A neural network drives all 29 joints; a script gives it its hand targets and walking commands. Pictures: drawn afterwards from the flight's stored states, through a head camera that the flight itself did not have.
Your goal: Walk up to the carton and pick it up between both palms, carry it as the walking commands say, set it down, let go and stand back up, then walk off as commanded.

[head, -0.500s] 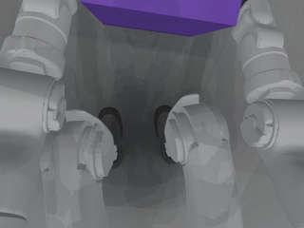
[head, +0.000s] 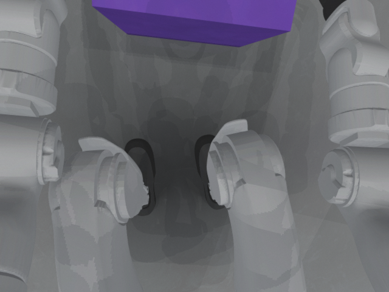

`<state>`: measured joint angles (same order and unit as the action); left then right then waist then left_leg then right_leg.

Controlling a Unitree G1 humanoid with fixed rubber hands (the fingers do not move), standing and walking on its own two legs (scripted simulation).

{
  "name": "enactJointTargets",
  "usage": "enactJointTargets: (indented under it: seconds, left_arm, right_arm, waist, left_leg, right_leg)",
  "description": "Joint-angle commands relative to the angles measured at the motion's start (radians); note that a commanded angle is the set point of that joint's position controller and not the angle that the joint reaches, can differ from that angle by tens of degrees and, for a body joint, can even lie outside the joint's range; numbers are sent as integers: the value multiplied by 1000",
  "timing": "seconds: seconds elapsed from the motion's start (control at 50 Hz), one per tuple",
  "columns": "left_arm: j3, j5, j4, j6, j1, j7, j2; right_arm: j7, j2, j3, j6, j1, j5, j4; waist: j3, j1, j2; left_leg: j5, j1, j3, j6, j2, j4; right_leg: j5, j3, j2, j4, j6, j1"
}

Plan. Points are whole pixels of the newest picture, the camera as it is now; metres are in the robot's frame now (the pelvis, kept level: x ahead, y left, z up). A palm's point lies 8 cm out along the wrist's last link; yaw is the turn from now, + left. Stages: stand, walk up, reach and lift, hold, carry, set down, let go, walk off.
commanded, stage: set down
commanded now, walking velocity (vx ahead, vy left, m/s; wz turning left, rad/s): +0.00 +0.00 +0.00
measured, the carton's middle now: out of the picture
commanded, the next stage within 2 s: let go in 1.20 s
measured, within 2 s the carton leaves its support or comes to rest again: neither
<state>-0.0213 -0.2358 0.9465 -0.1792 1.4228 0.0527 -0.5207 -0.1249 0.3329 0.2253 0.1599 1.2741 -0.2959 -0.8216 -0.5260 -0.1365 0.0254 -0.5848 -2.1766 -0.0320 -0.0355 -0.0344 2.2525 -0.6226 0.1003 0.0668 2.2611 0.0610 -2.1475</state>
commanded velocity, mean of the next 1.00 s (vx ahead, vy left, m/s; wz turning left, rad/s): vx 0.00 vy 0.00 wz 0.00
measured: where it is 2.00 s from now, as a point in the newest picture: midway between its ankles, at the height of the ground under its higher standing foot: (179, 186)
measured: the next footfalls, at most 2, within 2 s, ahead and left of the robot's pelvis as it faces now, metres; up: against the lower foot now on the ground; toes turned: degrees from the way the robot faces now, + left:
none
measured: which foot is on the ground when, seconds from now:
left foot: down 0.00-1.00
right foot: down 0.00-1.00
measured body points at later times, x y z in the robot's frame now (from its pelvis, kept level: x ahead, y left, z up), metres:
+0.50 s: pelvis -0.01 +0.00 +0.12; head +0.36 -0.03 +0.35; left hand +0.59 +0.15 -0.03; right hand +0.50 -0.27 -0.03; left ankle +0.12 +0.10 -0.33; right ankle +0.11 -0.09 -0.33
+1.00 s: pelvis +0.00 +0.00 +0.25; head +0.36 -0.03 +0.51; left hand +0.59 +0.15 +0.12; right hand +0.50 -0.28 +0.12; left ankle +0.12 +0.10 -0.33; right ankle +0.11 -0.09 -0.33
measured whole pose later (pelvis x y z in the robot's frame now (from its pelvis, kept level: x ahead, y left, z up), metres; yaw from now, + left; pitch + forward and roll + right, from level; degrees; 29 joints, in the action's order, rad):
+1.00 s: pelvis +0.00 +0.00 +0.25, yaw +1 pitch +27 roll +0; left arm 0.11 -0.15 0.75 -0.38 1.37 -0.06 -0.56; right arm -0.13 0.33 0.26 0.40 1.18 -0.23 -0.50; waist -0.52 -0.15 -0.01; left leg -0.38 -1.44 0.02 -0.01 -0.06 1.35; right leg -0.41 0.02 0.08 1.37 0.04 -1.43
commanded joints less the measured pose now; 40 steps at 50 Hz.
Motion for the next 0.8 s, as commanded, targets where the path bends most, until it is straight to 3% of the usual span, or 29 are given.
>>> enactJointTargets:
  seconds: [0.0,0.04,0.18,0.38,0.46,0.52,0.54,0.72,0.78]
  left_arm:
    - [88,24,-224,-4,397,-6,-192]
    - [92,18,-223,-20,398,-14,-189]
    - [130,22,-211,-64,374,-34,-197]
    - [138,21,-355,-138,394,-54,-222]
    - [149,33,-389,-159,399,-58,-240]
    - [158,52,-343,-168,374,-68,-243]
    - [157,48,-387,-171,380,-70,-241]
    - [175,67,-365,-178,331,-92,-247]
    - [181,72,-378,-174,316,-98,-248]
  right_arm:
    - [-15,199,31,16,272,11,236]
    - [-17,201,37,34,282,34,254]
    - [-12,202,54,83,283,51,347]
    - [-6,225,79,160,255,58,489]
    - [-5,229,80,182,245,63,504]
    - [-1,208,73,195,241,62,469]
    - [-2,212,76,196,246,61,500]
    - [-3,210,84,206,218,81,507]
    - [-1,197,72,204,204,69,535]
  waist:
    - [1792,-45,-134]
    - [1793,-62,-119]
    - [1903,-58,-84]
    - [2079,-85,-121]
    - [2087,-80,-129]
    - [2033,-70,-120]
    - [2072,-73,-125]
    - [2110,-74,-107]
    - [2126,-60,-101]
  left_leg:
    - [296,732,21,-10,4,-170]
    - [283,742,26,-14,2,-201]
    - [311,823,36,-22,-12,-292]
    - [369,1050,40,-15,-26,-450]
    - [370,1086,39,-11,-28,-516]
    - [343,1081,40,-15,-29,-575]
    - [361,1098,36,-10,-32,-592]
    - [402,1208,37,-4,-42,-753]
    - [433,1245,31,-3,-47,-812]
  right_leg:
    - [473,-103,-30,-305,-65,738]
    - [459,-95,-30,-336,-64,735]
    - [472,-81,-25,-423,-61,780]
    - [501,-75,-16,-592,-56,900]
    - [509,-85,-15,-659,-56,959]
    - [491,-90,-15,-711,-62,988]
    - [521,-96,-15,-732,-61,1037]
    - [598,-100,-12,-881,-81,1217]
    - [643,-108,-13,-938,-87,1299]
